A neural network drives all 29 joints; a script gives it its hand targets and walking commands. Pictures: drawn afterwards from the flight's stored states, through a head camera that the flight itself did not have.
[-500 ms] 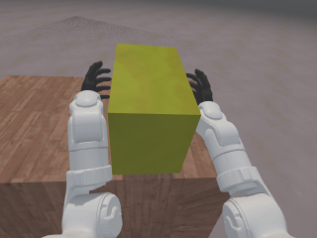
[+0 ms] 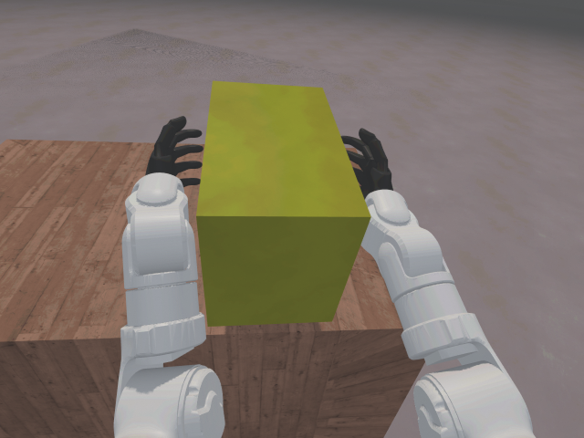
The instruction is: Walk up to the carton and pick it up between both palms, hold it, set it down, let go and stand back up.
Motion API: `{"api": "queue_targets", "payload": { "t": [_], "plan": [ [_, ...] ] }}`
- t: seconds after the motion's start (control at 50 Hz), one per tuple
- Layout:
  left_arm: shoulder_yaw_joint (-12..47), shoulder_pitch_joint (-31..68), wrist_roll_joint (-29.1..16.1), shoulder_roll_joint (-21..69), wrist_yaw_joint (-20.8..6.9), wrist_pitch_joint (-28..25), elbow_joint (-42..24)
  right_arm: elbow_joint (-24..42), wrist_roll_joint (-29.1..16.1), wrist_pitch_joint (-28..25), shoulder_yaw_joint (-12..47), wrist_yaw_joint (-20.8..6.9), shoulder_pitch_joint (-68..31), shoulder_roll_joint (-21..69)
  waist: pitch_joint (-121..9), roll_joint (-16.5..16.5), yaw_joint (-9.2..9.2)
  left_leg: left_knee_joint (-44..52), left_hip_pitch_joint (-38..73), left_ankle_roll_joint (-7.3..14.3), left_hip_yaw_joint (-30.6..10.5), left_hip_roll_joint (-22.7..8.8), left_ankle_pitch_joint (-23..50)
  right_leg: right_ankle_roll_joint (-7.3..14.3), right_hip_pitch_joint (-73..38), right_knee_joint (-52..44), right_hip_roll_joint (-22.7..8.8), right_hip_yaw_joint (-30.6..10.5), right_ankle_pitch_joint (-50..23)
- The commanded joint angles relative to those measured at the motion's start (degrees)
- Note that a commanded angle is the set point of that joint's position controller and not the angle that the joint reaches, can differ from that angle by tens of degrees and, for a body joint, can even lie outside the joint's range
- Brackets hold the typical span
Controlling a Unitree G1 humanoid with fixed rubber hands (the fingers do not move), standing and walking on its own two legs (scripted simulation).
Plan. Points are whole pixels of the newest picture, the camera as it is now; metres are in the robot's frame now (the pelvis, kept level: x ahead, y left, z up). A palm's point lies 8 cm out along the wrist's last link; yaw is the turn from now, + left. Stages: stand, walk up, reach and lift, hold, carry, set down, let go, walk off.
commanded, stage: hold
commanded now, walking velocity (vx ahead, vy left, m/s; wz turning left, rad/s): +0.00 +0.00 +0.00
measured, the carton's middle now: (270, 196) +0.40 +0.02 +0.19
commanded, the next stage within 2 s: none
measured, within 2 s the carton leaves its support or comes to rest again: neither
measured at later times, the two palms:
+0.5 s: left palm (167, 179) +0.35 +0.15 +0.24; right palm (374, 192) +0.36 -0.11 +0.23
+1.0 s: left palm (165, 180) +0.35 +0.15 +0.24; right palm (374, 192) +0.35 -0.11 +0.23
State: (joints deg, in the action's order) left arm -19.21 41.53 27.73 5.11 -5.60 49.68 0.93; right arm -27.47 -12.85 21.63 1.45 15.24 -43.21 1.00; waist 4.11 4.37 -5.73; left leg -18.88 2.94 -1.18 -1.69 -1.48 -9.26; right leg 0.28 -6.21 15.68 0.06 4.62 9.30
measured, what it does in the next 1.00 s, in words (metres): stands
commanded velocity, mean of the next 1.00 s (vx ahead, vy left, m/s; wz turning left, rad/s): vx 0.00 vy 0.00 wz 0.00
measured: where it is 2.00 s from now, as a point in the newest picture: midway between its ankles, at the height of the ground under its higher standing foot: outside the picture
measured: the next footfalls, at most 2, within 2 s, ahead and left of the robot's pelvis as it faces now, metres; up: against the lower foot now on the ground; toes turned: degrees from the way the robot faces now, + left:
none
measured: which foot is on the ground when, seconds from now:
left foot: down 0.00-1.00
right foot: down 0.00-1.00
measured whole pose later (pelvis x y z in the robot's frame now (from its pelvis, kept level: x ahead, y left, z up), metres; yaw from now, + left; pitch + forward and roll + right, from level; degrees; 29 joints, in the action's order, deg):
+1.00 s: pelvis +0.00 +0.00 +0.00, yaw +0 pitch -13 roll -1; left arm -19.3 42.3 27.8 4.9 -5.6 49.5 2.0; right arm -28.5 -12.1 21.3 0.5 14.9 -43.7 1.4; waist 4.3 4.3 -5.8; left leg -18.7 2.7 -1.3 -1.8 -1.5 -8.9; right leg 0.4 -5.9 15.7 0.1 4.8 9.1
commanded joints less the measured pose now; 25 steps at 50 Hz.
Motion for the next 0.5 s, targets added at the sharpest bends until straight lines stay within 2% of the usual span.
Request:
{"api": "queue_targets", "payload": {
  "t": [0.0,0.02,0.04,0.08,0.14,0.16,0.22,0.24,0.26,0.28,0.3,0.32,0.34,0.38,0.42,0.48],
  "plan": [
    [24.4,35.4,-10.0,26.9,-7.8,-3.4,-0.8,15.6,-3.7,-3.6,16.2,-5.9,-44.6,29.5,-17.7,-5.7,-0.32,2.5,-0.1,0.3,5.3,4.2,10.2,-3.6,-4.7,-0.4,3.8,2.7,-6.9],
    [24.3,34.8,-9.9,27.7,-7.8,-3.3,-1.0,16.0,-4.1,-3.8,16.2,-6.1,-45.0,29.9,-18.4,-6.1,0.10,2.6,-0.4,0.3,5.4,4.1,10.3,-3.2,-5.2,-0.2,3.9,2.6,-6.7],
    [24.4,35.2,-10.2,27.5,-7.7,-3.2,-0.3,14.1,-3.8,-3.5,15.7,-6.1,-43.9,29.2,-17.9,-6.1,-0.58,2.6,-0.2,0.2,5.3,3.8,9.6,-3.1,-4.7,-0.4,3.9,2.2,-6.5],
    [26.8,35.2,-11.7,28.5,-7.1,-3.7,-1.8,15.9,-3.9,-4.2,16.7,-5.9,-44.4,29.8,-20.8,-7.1,-1.08,1.6,1.2,-0.8,5.2,3.9,12.7,-3.1,-5.4,0.1,4.2,2.9,-8.9],
    [25.9,34.4,-10.7,28.2,-7.4,-3.5,-0.5,14.9,-3.6,-3.8,16.0,-6.0,-43.5,29.3,-18.5,-6.7,-1.00,2.3,0.1,-0.6,5.3,3.9,11.6,-3.1,-5.4,-0.4,4.1,2.4,-8.2],
    [26.2,33.8,-11.6,28.1,-7.2,-3.6,-1.0,16.7,-3.6,-4.3,16.4,-6.1,-43.9,29.5,-20.0,-5.8,-0.86,1.8,0.3,-0.2,5.0,3.9,12.0,-3.3,-5.6,0.0,4.2,2.5,-8.6],
    [24.2,33.9,-10.4,26.6,-7.3,-3.7,0.1,15.3,-3.3,-3.8,16.7,-5.9,-43.9,29.7,-19.3,-4.7,-0.38,2.1,0.4,0.8,5.3,4.1,10.9,-3.6,-5.0,-0.4,3.9,2.4,-9.1],
    [24.1,34.6,-9.8,27.3,-7.4,-3.5,0.3,13.5,-3.2,-3.6,15.3,-6.0,-43.5,29.5,-17.9,-6.2,-0.96,2.3,0.0,0.3,5.0,3.8,10.0,-3.3,-4.7,-0.3,3.7,2.2,-7.6],
    [23.9,35.3,-9.8,27.1,-7.6,-3.5,0.2,13.4,-3.4,-3.5,15.1,-6.1,-44.1,29.8,-18.0,-5.9,-0.39,2.6,-0.9,0.5,5.2,3.9,9.3,-3.2,-4.9,-0.2,3.9,2.3,-6.7],
    [24.0,35.5,-10.0,26.9,-7.5,-3.5,0.8,12.7,-2.7,-3.6,14.9,-6.3,-44.0,29.1,-17.4,-5.9,-0.51,3.1,-0.6,0.5,5.3,3.7,7.6,-3.2,-4.4,-0.6,3.6,2.4,-5.6],
    [24.7,35.8,-11.1,27.7,-7.4,-4.0,0.5,14.7,-2.5,-4.1,15.2,-6.3,-44.9,30.3,-19.0,-4.6,-0.59,3.0,-0.7,0.7,5.3,3.8,8.3,-3.5,-5.0,-0.3,3.9,2.7,-6.2],
    [24.1,36.4,-10.6,27.1,-7.4,-4.1,0.7,13.3,-2.7,-4.0,15.1,-6.4,-45.0,29.6,-19.1,-5.6,-0.53,3.1,-0.4,0.5,5.5,3.9,8.8,-3.3,-4.9,-0.4,3.9,2.8,-6.3],
    [23.4,36.3,-10.5,27.3,-7.3,-4.3,1.2,13.5,-2.8,-4.1,15.4,-6.5,-45.1,30.1,-19.2,-4.9,0.00,3.4,-0.6,0.7,5.6,4.1,8.5,-3.4,-5.1,-0.5,3.8,2.8,-5.9],
    [24.7,35.4,-10.5,28.1,-7.2,-4.0,0.6,14.0,-2.9,-4.4,15.2,-6.4,-45.5,30.0,-19.4,-6.5,-0.45,2.8,-0.6,0.3,5.5,3.9,9.2,-3.1,-5.4,-0.2,3.8,2.7,-7.2],
    [24.0,35.0,-10.2,27.4,-7.3,-4.1,0.5,13.5,-3.1,-4.5,15.8,-6.2,-44.7,30.1,-21.3,-5.6,-0.33,2.3,0.9,0.6,5.6,4.1,11.4,-3.5,-6.2,-0.2,3.8,2.8,-9.2],
    [24.4,36.2,-10.4,27.4,-7.5,-4.1,0.8,14.5,-2.7,-4.4,15.9,-6.2,-45.7,30.2,-20.0,-5.3,-0.79,2.6,0.0,0.8,5.5,4.3,9.4,-3.7,-5.7,-0.4,3.6,2.6,-7.8]
  ]
}}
